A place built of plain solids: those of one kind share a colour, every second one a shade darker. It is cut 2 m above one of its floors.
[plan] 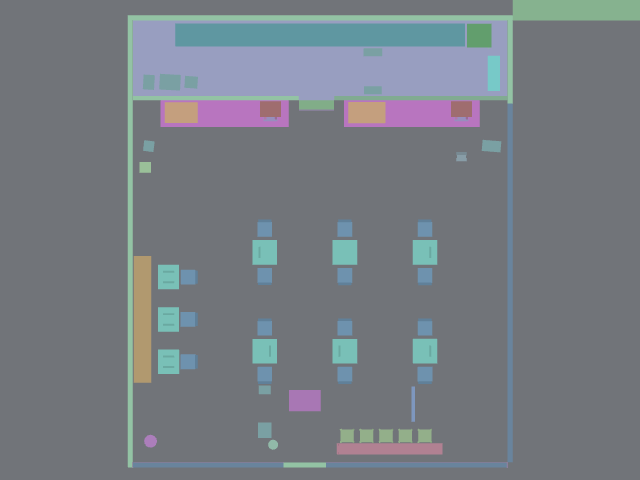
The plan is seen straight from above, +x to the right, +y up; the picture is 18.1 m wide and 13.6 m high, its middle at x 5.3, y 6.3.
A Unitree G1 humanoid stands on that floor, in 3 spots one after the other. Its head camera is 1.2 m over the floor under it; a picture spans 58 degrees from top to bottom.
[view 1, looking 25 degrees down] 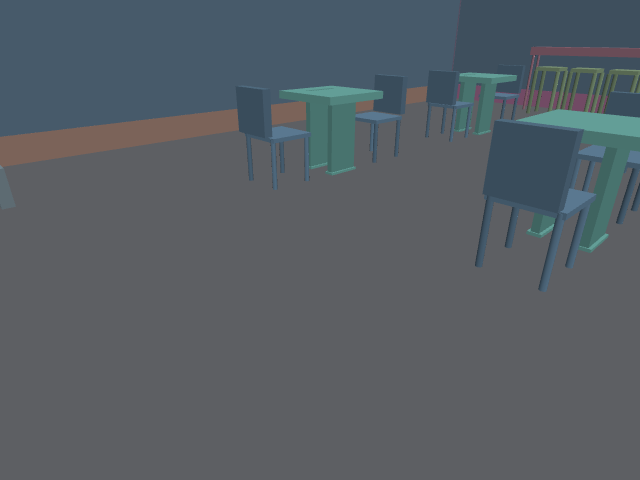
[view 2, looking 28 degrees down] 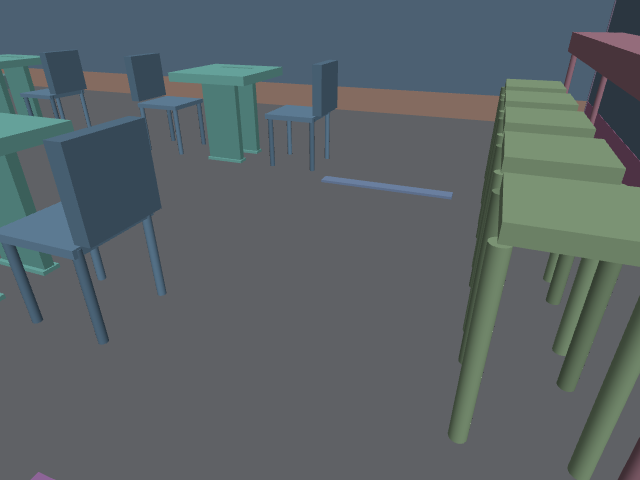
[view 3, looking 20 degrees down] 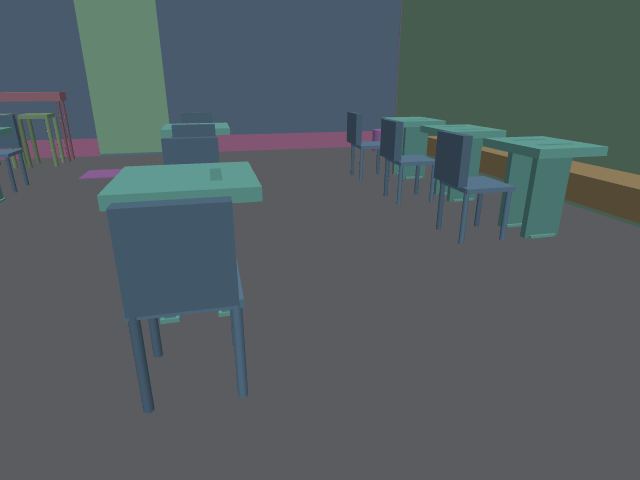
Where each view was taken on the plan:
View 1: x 5.20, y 8.96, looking -43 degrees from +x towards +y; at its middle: ground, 2.84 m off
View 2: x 4.87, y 1.00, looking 21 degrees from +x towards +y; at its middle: ground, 2.56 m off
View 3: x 3.60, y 8.26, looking -104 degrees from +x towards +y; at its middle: ground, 3.51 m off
